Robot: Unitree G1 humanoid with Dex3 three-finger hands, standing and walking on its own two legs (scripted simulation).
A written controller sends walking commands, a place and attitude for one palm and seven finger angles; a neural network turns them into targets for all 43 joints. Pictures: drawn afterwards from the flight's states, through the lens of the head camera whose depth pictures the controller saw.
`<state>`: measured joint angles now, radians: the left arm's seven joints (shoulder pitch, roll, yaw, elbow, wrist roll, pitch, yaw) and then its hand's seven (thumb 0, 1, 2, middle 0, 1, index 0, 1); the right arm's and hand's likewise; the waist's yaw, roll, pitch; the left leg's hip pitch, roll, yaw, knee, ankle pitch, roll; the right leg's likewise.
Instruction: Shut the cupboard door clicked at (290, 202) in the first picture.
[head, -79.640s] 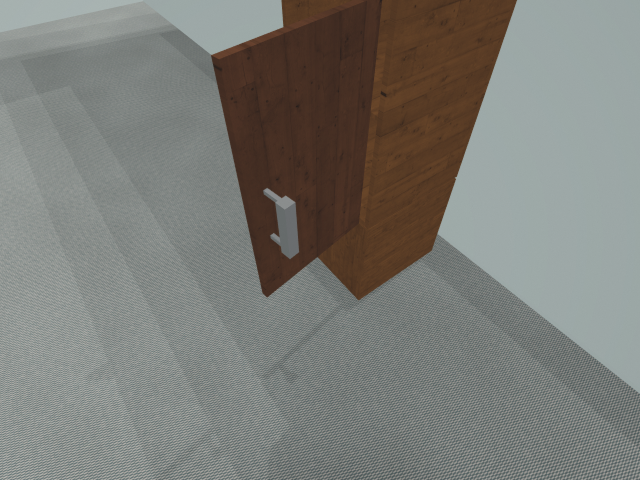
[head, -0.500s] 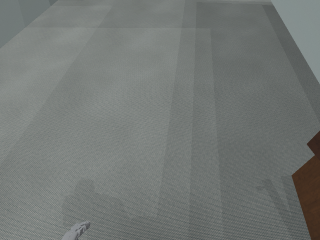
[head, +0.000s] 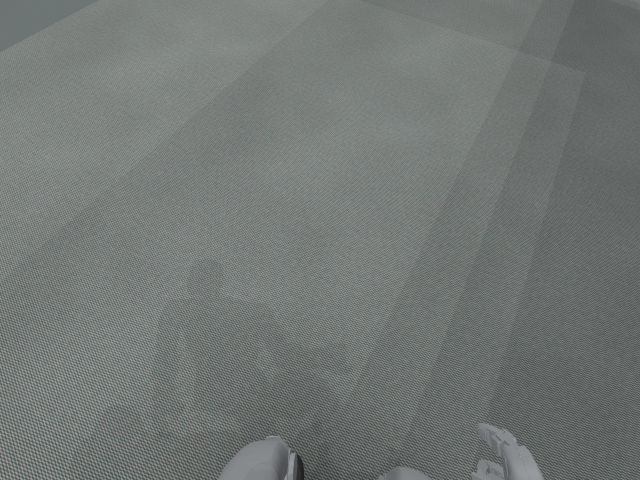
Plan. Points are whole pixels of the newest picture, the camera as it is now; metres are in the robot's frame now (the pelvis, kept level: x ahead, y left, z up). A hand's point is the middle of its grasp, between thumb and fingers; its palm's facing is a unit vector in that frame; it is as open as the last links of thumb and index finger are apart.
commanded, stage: turn to face it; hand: left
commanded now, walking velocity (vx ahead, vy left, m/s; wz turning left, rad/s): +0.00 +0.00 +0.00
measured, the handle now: out of the picture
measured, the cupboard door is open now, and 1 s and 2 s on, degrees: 18 18 18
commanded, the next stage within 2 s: none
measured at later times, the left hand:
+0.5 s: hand (227, 467) +0.14 +0.14 -0.14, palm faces -0.10 -0.97 -0.21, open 7.3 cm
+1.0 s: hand (224, 359) +0.27 +0.17 -0.13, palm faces -0.37 -0.90 -0.24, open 7.3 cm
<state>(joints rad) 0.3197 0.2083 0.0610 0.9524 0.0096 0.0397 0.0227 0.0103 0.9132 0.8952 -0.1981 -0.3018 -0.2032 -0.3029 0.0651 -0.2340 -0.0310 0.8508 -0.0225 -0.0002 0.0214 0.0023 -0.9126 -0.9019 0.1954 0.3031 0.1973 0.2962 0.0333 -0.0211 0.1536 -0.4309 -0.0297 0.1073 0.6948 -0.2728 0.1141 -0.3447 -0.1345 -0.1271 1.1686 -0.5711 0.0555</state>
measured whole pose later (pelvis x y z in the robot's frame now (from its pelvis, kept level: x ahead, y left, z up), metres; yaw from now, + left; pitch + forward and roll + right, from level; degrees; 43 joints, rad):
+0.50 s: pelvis +0.07 -0.03 +0.02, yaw -9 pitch +1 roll +0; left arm 0.25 0.14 0.04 0.94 0.02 0.03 0.01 0.00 0.91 0.90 -0.20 -0.30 -0.20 -0.30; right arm 0.19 -0.22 -0.06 0.97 -0.01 0.05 -0.02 0.00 -0.92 -0.90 0.20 0.30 0.20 0.30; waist 0.01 0.04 0.07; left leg -0.41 0.02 0.07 0.97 -0.50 -0.03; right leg -0.26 0.02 0.00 0.55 -0.30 -0.02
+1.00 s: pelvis +0.08 +0.01 +0.03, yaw -27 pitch +0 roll -2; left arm 0.16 0.29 0.11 0.87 0.02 0.09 -0.03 0.01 0.91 0.90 -0.19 -0.30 -0.20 -0.30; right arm 0.20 -0.19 -0.01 0.89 -0.03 0.01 -0.03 0.00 -0.91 -0.90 0.20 0.30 0.20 0.30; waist 0.02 -0.01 0.08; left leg -0.23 0.11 0.15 0.49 -0.25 0.00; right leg -0.45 -0.02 -0.02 1.04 -0.44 0.05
